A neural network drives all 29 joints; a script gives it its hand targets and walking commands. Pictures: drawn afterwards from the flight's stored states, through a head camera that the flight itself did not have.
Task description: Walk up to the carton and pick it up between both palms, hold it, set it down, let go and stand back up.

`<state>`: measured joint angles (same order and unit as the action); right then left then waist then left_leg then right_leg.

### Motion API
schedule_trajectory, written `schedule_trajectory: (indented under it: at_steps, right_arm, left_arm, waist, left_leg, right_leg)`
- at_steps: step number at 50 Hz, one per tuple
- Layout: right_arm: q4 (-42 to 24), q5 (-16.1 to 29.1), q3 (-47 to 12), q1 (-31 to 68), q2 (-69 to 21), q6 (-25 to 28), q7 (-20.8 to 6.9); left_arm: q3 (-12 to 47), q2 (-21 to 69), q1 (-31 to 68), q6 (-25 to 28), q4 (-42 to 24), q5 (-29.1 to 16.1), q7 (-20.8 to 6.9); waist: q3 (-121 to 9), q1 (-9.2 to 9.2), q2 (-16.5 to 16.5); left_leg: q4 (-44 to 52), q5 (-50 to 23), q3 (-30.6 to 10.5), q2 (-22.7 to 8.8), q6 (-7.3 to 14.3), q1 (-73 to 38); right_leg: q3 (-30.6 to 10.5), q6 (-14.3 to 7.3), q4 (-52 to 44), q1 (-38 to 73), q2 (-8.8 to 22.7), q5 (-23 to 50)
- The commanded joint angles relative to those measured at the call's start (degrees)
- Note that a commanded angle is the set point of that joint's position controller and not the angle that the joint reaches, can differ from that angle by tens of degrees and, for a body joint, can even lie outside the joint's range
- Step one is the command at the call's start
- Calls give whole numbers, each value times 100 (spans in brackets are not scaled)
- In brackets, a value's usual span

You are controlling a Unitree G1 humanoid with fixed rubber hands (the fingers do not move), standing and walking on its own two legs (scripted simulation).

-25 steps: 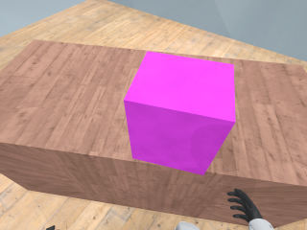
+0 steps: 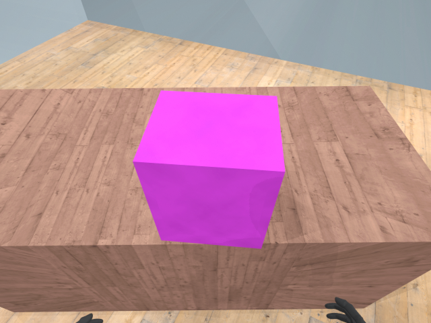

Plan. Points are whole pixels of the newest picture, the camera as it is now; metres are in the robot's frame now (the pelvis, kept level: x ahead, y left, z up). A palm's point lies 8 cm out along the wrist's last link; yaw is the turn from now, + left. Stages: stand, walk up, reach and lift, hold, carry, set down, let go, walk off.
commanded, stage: walk up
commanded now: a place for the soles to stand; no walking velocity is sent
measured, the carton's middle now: (214, 174) +0.41 +0.00 +0.03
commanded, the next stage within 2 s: none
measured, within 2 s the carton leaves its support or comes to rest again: neither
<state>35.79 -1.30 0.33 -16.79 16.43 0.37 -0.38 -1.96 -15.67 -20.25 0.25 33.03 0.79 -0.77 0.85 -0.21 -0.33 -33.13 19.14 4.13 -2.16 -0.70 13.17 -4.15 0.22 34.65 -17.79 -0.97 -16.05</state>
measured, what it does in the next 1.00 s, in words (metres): stands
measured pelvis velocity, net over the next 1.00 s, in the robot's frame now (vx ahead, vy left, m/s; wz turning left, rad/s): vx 0.03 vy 0.03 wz -0.15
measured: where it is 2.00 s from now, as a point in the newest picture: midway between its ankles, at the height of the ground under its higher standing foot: outside the picture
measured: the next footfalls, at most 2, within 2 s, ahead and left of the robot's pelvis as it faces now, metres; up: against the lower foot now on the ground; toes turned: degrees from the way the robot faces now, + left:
none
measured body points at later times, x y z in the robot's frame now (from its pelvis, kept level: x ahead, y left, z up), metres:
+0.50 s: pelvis +0.01 +0.00 -0.01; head +0.02 -0.01 +0.44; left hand +0.17 +0.26 -0.09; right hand +0.11 -0.28 -0.10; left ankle -0.01 +0.13 -0.73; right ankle +0.03 -0.12 -0.73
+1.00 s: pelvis +0.03 +0.03 -0.01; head +0.05 +0.03 +0.44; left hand +0.22 +0.26 -0.10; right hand +0.06 -0.26 -0.12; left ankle -0.01 +0.13 -0.72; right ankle +0.05 -0.09 -0.73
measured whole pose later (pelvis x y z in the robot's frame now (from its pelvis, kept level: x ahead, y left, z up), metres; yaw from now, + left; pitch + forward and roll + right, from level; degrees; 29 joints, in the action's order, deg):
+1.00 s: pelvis +0.03 +0.03 -0.01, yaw -8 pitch -1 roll -1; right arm 35.6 -1.0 0.8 -22.1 18.3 -1.6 -0.2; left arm -1.6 -15.2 -15.3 0.2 32.0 1.6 0.4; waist 2.8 1.2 -0.9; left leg -40.6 27.7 5.3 -1.4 0.9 12.0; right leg -2.5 -0.8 38.0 -19.5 -2.2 -17.2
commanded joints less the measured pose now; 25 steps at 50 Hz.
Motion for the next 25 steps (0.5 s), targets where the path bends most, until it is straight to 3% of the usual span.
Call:
schedule_trajectory:
  at_steps: [1,9,17,25]
  right_arm:
    - [-442,5,208,135,730,72,23]
    - [-525,-6,233,175,789,-9,36]
    - [-563,-15,246,206,793,-57,29]
    - [-531,-22,288,169,884,-74,28]
  left_arm:
    - [-198,-756,-133,131,-377,-17,29]
    - [-209,-770,-7,84,-473,-22,53]
    - [-236,-836,65,73,-539,-27,62]
    - [-245,-815,101,53,-577,-24,61]
  waist:
    - [-166,-27,30]
    - [-88,31,34]
    - [-135,48,163]
    - [-98,40,65]
  left_leg:
    - [576,-528,-416,-446,324,41]
    - [491,-392,-228,-581,369,-108]
    - [311,-363,-59,-525,328,-347]
    - [409,-286,12,-670,416,-386]
  right_leg:
    - [-683,-357,-351,154,404,1160]
    - [-750,-339,-188,-113,230,1244]
    - [-1076,-423,-270,-295,222,1289]
    - [-933,-368,-76,-315,53,1313]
